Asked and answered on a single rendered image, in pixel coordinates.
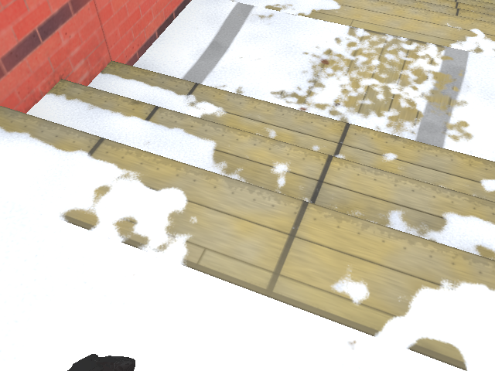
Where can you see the robot left hand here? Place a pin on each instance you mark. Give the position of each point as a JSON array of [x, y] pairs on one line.
[[107, 363]]

